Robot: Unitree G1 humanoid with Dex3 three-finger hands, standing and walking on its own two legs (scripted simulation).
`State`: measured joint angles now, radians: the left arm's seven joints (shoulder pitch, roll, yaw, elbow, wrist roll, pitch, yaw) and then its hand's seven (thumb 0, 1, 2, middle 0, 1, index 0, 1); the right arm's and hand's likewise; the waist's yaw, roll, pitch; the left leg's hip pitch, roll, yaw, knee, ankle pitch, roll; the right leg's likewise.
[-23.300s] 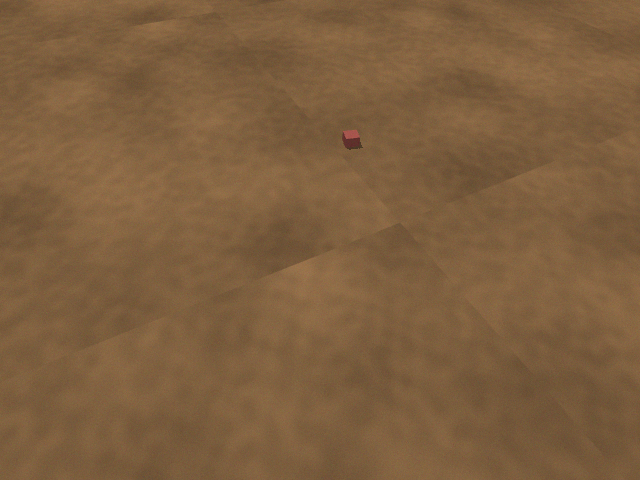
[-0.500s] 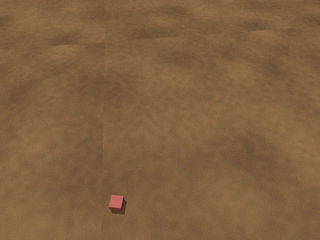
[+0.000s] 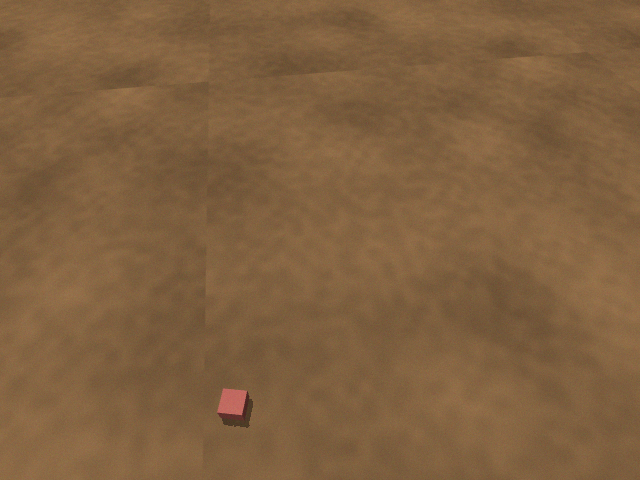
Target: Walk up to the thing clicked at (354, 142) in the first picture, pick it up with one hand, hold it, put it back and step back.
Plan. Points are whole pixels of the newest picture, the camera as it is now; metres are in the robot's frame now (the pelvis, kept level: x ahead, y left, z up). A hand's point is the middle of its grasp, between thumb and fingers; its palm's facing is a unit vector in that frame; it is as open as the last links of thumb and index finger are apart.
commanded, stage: stand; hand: left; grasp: from above
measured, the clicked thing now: (233, 404) +0.45 +0.26 -0.75
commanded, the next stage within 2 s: rise first in 0.72 s
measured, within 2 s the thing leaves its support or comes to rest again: neither
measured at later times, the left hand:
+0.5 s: hand out of the picture +0.08 +0.26 -0.16, palm faces -0.01 -0.94 -0.35, open 7.4 cm
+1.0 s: hand out of the picture +0.14 +0.25 -0.17, palm faces +0.02 -0.95 -0.33, open 8.2 cm
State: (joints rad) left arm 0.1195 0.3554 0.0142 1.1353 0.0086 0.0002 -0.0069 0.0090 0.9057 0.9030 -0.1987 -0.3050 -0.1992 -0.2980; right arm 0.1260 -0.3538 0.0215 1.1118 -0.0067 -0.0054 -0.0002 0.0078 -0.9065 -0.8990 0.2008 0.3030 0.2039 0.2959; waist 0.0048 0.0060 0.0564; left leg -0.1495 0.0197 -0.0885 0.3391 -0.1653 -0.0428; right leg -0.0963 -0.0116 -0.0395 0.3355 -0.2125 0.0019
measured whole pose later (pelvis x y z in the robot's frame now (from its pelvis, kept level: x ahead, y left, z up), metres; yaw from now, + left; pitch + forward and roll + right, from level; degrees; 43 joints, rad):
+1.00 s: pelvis -0.01 +0.00 -0.01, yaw -1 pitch +5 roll +0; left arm -0.03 0.34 0.11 1.09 0.02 -0.02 -0.01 0.01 0.67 0.91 -0.21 -0.49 -0.20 -0.49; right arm 0.16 -0.29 0.00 0.87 0.04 -0.04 -0.04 0.01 -0.89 -0.89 0.20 0.30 0.20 0.30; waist -0.01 -0.01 0.04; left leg -0.37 0.02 -0.07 0.53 -0.24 -0.04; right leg -0.34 -0.01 -0.01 0.54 -0.29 0.00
